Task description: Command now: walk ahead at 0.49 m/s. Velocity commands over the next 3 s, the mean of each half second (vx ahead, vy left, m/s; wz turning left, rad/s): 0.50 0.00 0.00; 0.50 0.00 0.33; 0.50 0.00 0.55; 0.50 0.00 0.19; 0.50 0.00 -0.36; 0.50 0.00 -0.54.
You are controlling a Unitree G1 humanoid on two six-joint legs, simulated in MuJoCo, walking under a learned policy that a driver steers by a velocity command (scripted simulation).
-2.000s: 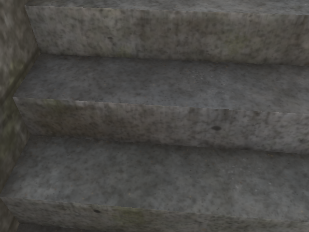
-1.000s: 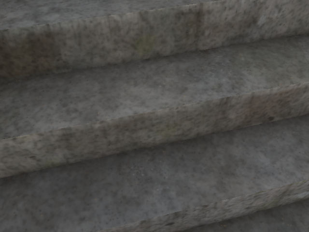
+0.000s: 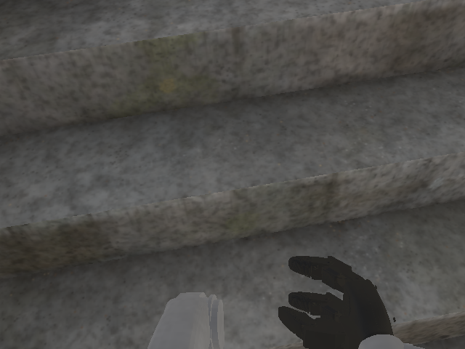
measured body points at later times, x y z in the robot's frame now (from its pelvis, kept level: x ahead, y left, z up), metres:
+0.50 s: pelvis +0.25 +0.01 +0.18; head +0.29 +0.02 +0.63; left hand +0.52 +0.12 +0.11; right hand +0.14 -0.19 +0.04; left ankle +0.15 +0.07 -0.57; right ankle +0.39 -0.11 -0.25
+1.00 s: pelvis +0.52 +0.00 +0.38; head +0.54 +0.00 +0.82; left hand +0.41 +0.21 +0.23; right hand +0.82 -0.09 +0.34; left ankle +0.62 +0.14 -0.07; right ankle +0.48 -0.11 -0.38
